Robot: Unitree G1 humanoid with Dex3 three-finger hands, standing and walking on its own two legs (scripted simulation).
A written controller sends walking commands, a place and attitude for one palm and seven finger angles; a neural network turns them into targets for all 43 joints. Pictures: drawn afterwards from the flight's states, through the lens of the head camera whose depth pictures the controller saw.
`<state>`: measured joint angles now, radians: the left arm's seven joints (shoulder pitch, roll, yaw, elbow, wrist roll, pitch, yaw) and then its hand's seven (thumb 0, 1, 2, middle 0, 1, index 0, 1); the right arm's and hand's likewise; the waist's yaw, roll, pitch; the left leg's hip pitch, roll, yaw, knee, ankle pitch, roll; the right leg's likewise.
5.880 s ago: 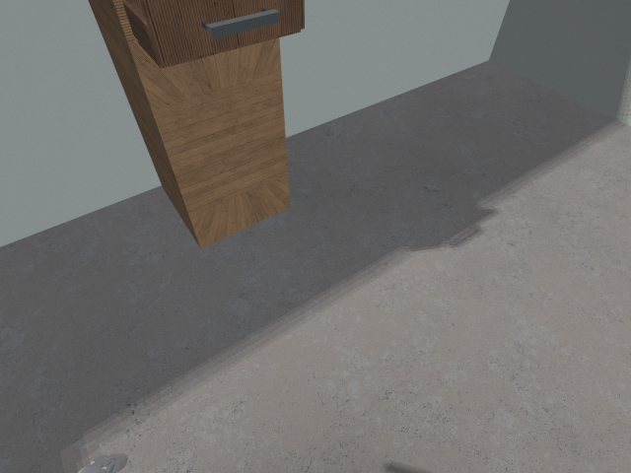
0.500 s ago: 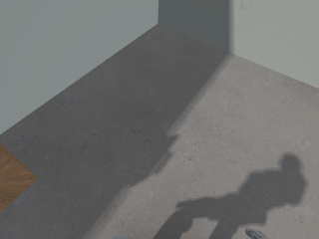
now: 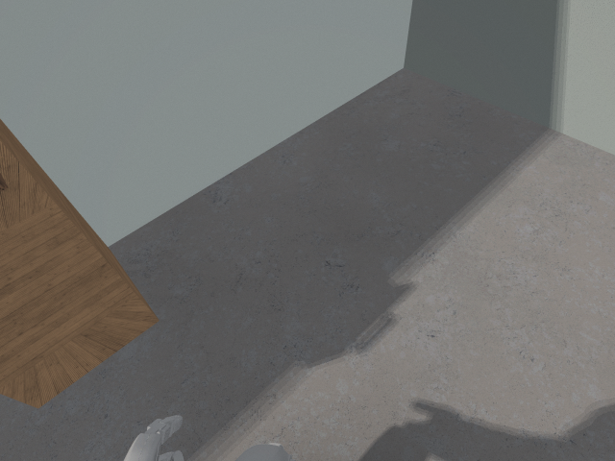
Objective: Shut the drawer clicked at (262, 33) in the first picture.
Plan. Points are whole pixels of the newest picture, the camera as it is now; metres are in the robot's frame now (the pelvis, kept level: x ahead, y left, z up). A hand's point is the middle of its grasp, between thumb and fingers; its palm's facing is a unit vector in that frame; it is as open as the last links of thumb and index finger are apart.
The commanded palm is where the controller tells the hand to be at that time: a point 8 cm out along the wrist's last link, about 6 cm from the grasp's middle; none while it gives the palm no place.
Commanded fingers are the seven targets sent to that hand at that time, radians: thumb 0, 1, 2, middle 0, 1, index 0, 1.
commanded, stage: turn to face it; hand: left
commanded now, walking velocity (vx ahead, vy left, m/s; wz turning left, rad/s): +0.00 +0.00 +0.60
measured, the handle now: out of the picture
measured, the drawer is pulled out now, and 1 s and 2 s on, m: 0.19 0.19 0.19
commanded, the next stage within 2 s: take the last steps up to it in 1.06 s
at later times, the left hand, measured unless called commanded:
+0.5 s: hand out of the picture -0.04 +0.28 -0.17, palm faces +0.34 -0.90 -0.28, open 7.4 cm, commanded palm none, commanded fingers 0.00 0.90 0.90 -0.20 -0.30 -0.20 -0.30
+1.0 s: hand out of the picture -0.03 +0.22 -0.13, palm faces +0.54 -0.79 -0.29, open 7.3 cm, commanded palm none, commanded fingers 0.00 0.90 0.90 -0.20 -0.30 -0.20 -0.30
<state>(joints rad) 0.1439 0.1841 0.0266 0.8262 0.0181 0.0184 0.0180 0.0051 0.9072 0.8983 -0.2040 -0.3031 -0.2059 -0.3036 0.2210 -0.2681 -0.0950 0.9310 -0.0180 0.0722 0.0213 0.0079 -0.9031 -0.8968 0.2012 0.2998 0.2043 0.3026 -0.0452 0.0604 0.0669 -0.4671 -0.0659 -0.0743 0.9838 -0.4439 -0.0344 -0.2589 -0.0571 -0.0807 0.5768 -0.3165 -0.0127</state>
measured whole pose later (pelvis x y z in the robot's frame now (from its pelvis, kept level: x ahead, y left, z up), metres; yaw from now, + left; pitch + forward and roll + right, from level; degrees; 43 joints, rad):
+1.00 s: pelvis +0.00 +0.00 +0.01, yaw +35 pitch -1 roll +2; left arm 0.21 0.17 0.02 0.87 0.02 0.02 0.02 0.01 0.91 0.90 -0.21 -0.30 -0.21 -0.30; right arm 0.22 -0.27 -0.09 0.95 -0.02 0.08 0.03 0.01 -0.91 -0.90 0.20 0.30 0.20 0.30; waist -0.03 0.05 0.06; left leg -0.49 -0.02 -0.04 1.15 -0.39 -0.06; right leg -0.21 -0.09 -0.11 0.53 -0.29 -0.01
